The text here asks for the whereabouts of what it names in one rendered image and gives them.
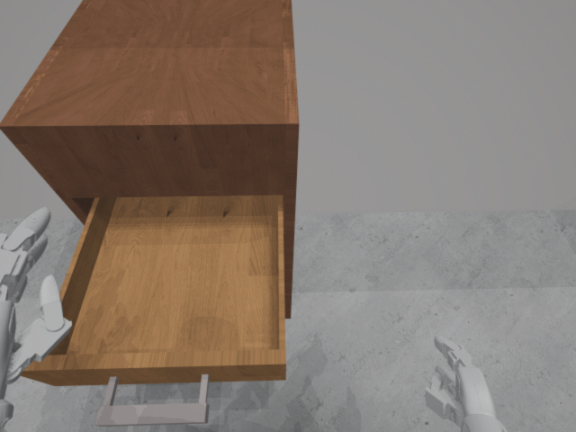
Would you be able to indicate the cabinet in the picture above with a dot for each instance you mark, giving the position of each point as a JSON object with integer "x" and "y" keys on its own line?
{"x": 158, "y": 98}

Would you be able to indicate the right robot hand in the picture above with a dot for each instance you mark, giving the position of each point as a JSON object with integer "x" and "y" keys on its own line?
{"x": 466, "y": 392}

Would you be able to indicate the handle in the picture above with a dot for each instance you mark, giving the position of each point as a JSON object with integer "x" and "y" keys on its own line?
{"x": 154, "y": 414}

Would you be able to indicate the right robot forearm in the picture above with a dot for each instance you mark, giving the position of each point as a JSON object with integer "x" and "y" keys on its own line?
{"x": 481, "y": 423}

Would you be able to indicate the drawer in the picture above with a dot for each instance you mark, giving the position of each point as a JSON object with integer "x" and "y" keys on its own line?
{"x": 165, "y": 289}

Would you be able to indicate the left robot hand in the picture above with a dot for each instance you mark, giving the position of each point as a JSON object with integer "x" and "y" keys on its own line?
{"x": 18, "y": 254}

